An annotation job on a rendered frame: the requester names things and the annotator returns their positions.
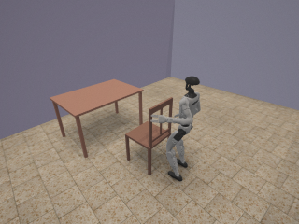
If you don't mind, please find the robot left hand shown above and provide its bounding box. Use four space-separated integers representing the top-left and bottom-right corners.
151 114 166 123

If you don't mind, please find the table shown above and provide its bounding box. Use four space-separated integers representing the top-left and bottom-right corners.
50 79 143 158

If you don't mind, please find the left robot foot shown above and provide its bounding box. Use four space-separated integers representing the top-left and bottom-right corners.
168 171 183 182

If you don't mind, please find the robot right upper arm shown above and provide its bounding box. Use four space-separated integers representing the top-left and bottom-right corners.
194 91 201 113

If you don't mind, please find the chair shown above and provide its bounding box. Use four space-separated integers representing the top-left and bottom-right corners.
125 97 173 175

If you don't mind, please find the robot right thigh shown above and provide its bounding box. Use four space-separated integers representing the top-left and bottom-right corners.
176 125 193 147

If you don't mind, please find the robot left upper arm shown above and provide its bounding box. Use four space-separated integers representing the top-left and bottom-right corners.
179 97 193 125

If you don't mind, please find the left robot forearm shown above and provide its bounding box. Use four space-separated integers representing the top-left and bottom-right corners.
166 117 192 125

